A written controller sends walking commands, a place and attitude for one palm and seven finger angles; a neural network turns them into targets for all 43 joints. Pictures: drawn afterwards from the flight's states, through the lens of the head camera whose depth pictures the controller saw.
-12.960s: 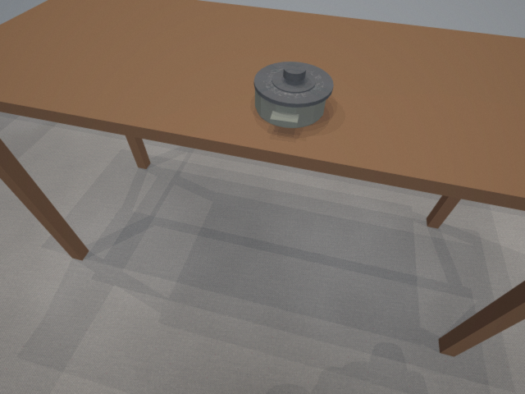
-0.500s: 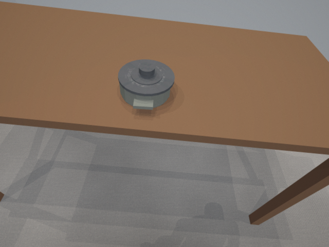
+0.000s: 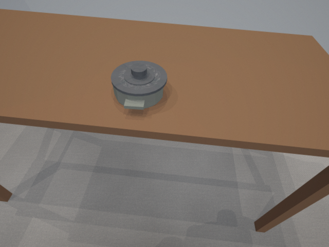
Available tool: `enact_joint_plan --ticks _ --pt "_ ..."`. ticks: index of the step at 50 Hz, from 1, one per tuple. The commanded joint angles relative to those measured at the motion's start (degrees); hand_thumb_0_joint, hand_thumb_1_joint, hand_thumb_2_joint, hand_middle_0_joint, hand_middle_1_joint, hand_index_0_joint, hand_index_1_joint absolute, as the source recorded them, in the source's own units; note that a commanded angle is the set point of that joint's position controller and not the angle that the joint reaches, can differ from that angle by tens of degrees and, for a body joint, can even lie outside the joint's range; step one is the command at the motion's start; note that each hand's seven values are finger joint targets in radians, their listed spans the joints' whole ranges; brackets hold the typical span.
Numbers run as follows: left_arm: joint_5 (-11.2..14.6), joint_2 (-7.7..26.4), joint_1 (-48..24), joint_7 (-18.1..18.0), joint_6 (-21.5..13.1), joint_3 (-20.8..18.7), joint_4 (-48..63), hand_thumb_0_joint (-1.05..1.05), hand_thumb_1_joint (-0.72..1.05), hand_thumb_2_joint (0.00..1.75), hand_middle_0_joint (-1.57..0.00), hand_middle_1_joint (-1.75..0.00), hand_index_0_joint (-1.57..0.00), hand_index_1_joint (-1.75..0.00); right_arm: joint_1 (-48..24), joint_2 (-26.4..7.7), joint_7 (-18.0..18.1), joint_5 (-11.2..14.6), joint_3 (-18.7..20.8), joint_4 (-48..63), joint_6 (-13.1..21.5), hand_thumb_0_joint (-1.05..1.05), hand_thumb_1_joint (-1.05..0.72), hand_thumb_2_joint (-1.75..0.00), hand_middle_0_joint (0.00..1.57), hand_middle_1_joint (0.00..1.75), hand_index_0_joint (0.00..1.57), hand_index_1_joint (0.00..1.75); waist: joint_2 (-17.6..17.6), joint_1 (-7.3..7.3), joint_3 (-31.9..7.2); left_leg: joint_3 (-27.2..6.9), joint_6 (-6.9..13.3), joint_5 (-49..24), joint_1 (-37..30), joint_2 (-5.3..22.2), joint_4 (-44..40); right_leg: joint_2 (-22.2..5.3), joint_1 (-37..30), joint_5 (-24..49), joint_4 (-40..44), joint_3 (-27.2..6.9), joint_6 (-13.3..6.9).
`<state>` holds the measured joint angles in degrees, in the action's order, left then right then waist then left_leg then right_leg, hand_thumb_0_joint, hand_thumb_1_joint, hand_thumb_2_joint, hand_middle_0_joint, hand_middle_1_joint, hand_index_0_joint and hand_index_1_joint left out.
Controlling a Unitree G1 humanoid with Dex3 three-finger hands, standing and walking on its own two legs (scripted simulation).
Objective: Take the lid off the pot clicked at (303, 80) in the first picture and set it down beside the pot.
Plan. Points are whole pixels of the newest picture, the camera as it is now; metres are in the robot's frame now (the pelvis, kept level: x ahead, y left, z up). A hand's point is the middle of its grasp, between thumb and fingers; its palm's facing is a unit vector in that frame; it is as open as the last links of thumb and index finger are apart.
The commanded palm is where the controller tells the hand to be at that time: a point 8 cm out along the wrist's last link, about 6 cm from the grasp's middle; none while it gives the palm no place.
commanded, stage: come to a stop and stand still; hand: left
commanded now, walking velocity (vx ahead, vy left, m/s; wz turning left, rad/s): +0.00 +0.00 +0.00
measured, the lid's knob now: (139, 70) +0.53 +0.11 +0.15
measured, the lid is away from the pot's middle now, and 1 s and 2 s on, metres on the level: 0.00 0.00 0.00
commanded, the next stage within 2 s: look again from close up in 0.58 s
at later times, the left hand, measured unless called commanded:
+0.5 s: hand out of the picture +0.02 +0.17 -0.18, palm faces +0.05 -0.98 -0.17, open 7.4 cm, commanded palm none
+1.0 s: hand out of the picture +0.05 +0.21 -0.18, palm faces +0.01 -0.97 -0.24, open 7.4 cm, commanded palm none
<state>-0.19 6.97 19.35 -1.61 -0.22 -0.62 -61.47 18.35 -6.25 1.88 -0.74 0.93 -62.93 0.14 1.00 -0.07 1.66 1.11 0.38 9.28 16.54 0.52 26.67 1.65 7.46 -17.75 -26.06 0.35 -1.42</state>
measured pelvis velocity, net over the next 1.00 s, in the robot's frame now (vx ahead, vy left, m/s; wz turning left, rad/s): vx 0.03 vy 0.03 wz -0.02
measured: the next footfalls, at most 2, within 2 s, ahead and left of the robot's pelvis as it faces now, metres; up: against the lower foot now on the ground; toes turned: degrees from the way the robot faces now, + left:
none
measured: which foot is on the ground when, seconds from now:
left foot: down 0.00-1.00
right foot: down 0.00-1.00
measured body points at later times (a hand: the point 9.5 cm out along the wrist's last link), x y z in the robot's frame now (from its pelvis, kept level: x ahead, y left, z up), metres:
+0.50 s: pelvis +0.02 +0.00 +0.00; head +0.03 +0.01 +0.45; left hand +0.02 +0.22 -0.16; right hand +0.04 -0.23 -0.15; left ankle +0.05 +0.11 -0.74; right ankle -0.04 -0.11 -0.74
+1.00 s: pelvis +0.03 +0.03 -0.01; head +0.04 +0.02 +0.44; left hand +0.05 +0.26 -0.16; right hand +0.06 -0.21 -0.17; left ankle +0.05 +0.11 -0.74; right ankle -0.04 -0.11 -0.74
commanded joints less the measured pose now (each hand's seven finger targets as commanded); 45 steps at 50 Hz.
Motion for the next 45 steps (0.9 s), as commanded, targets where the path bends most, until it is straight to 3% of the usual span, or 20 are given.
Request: enact_joint_plan --ticks 1,12,14,18,21,22,26,33,34,35,36,37,38,41,45 --pt "-0.1 5.0 3.7 -0.7 -1.3 -0.9 1.8 0.00 0.90 0.90 -0.20 -0.30 -0.20 -0.30 2.1 -5.7 0.2 0.2 1.2 2.1 0.9 0.00 -0.90 -0.90 0.20 0.30 0.20 0.30 -0.3 -0.43 0.1 -4.9 0.7 -3.0 -7.1 4.5 -2.6 -6.9 6.9 8.5 6.5 -6.5 -1.6" --pt "-0.2 5.3 4.4 -1.0 -1.2 -1.0 0.7 0.00 0.90 0.90 -0.20 -0.30 -0.20 -0.30 -0.7 -5.9 0.3 0.4 0.9 1.2 0.9 0.00 -0.90 -0.90 0.20 0.30 0.20 0.30 0.5 0.18 2.4 -4.7 1.0 -6.2 -6.8 4.6 -2.8 -7.0 5.1 12.3 6.3 -6.1 -1.2" --pt "-0.2 5.3 4.2 -1.0 -1.1 -1.0 0.7 0.00 0.90 0.90 -0.20 -0.30 -0.20 -0.30 -0.9 -6.3 0.3 0.2 0.8 1.2 0.8 0.00 -0.90 -0.90 0.20 0.30 0.20 0.30 -1.1 0.10 2.8 -4.8 0.9 -5.7 -6.9 4.6 -3.1 -7.2 5.8 11.3 6.2 -6.1 -1.3" --pt "-0.3 5.7 3.6 -0.9 -1.0 -1.1 0.9 0.00 0.90 0.90 -0.20 -0.30 -0.20 -0.30 -1.3 -6.7 0.2 0.2 0.9 1.4 0.8 0.00 -0.90 -0.90 0.20 0.30 0.20 0.30 -0.4 0.09 2.9 -5.0 0.9 -5.8 -6.8 4.7 -3.2 -7.1 5.3 11.2 6.5 -5.9 -1.2" --pt "-0.3 5.8 3.8 -1.0 -1.2 -1.2 0.9 0.00 0.90 0.90 -0.20 -0.30 -0.20 -0.30 -1.4 -6.9 0.2 0.2 0.9 1.3 1.0 0.00 -0.90 -0.90 0.20 0.30 0.20 0.30 -0.9 0.22 0.6 -5.0 1.1 -8.9 -8.6 5.0 -2.8 -7.4 4.2 13.8 5.9 -5.8 -1.1" --pt "-0.3 6.4 3.3 -1.0 -1.1 -1.2 1.2 0.00 0.90 0.90 -0.20 -0.30 -0.20 -0.30 -1.6 -6.9 0.2 0.3 0.9 1.4 1.0 0.00 -0.90 -0.90 0.20 0.30 0.20 0.30 0.5 0.30 1.3 -5.1 1.2 -8.5 -7.8 4.9 -2.9 -7.2 3.7 13.5 6.2 -5.5 -0.9" --pt "-0.3 6.2 3.0 -1.0 -1.1 -1.3 1.2 0.00 0.90 0.90 -0.20 -0.30 -0.20 -0.30 -1.6 -7.3 0.2 0.1 0.9 1.3 1.0 0.00 -0.90 -0.90 0.20 0.30 0.20 0.30 -0.4 0.16 1.1 -5.1 1.1 -9.7 -8.3 5.1 -2.9 -7.5 3.7 14.4 5.9 -5.6 -1.0" --pt "-0.3 6.6 2.5 -0.9 -0.9 -1.4 1.4 0.00 0.90 0.90 -0.20 -0.30 -0.20 -0.30 -2.0 -7.6 0.1 0.1 0.8 1.3 0.9 0.00 -0.90 -0.90 0.20 0.30 0.20 0.30 -0.7 0.31 2.5 -5.3 1.0 -6.8 -7.6 4.9 -3.7 -7.3 4.3 11.1 6.7 -5.4 -0.8" --pt "-1.9 7.5 5.4 -3.1 -2.8 -0.5 0.5 0.00 0.90 0.90 -0.20 -0.30 -0.20 -0.30 -6.6 -9.3 -0.4 0.4 0.4 5.6 1.9 0.00 -0.90 -0.90 0.20 0.30 0.20 0.30 -1.3 1.26 3.5 -2.8 0.4 -14.9 -5.2 4.3 8.8 -9.1 6.6 34.5 6.7 -9.1 0.8" --pt "-1.3 9.6 1.9 -2.7 -3.0 -0.7 3.4 0.00 0.90 0.90 -0.20 -0.30 -0.20 -0.30 -1.9 -6.7 -0.8 0.2 0.2 6.5 1.4 0.00 -0.90 -0.90 0.20 0.30 0.20 0.30 -0.2 -2.17 0.6 -3.2 1.0 0.4 -3.1 3.7 6.1 -10.8 4.6 25.1 5.1 -8.3 -1.4" --pt "-1.0 9.0 0.0 -2.1 -3.0 -0.4 4.3 0.00 0.90 0.90 -0.20 -0.30 -0.20 -0.30 -2.2 -6.8 -0.7 0.0 0.2 5.9 1.1 0.00 -0.90 -0.90 0.20 0.30 0.20 0.30 -3.9 -1.71 1.3 -3.1 1.0 2.0 -2.8 3.0 4.3 -9.7 5.2 19.4 3.9 -8.2 -2.4" --pt "-0.6 10.1 -1.0 -1.7 -2.4 -0.7 4.8 0.00 0.90 0.90 -0.20 -0.30 -0.20 -0.30 -0.8 -7.4 -1.0 -0.2 0.6 6.6 0.8 0.00 -0.90 -0.90 0.20 0.30 0.20 0.30 -6.7 -1.30 -2.9 -3.7 1.0 -0.2 -4.3 3.3 3.7 -8.3 4.1 12.1 2.1 -6.9 -3.3" --pt "-0.5 9.1 -0.3 -1.7 -2.2 -0.8 5.4 0.00 0.90 0.90 -0.20 -0.30 -0.20 -0.30 -1.1 -8.3 -0.9 -0.2 0.8 7.7 0.8 0.00 -0.90 -0.90 0.20 0.30 0.20 0.30 -6.7 -1.36 -2.6 -5.0 1.6 -1.0 -3.8 4.1 4.0 -6.6 5.7 7.2 1.5 -6.0 -3.2" --pt "-0.7 7.7 1.5 -1.7 -1.7 -0.2 4.7 0.00 0.90 0.90 -0.20 -0.30 -0.20 -0.30 -1.3 -9.7 -0.7 -0.1 0.8 8.2 1.3 0.00 -0.90 -0.90 0.20 0.30 0.20 0.30 -3.7 -0.46 -1.6 -7.0 3.0 -4.9 -2.6 5.7 2.6 -4.4 6.0 3.5 -0.1 -4.5 -2.4" --pt "-0.8 7.6 1.3 -1.6 -1.0 0.0 4.8 0.00 0.90 0.90 -0.20 -0.30 -0.20 -0.30 -1.8 -9.9 -0.7 0.0 0.8 8.7 1.1 0.00 -0.90 -0.90 0.20 0.30 0.20 0.30 0.1 0.00 2.4 -7.4 3.2 -0.3 0.1 5.5 0.7 -4.0 7.7 0.1 0.1 -4.5 -2.1"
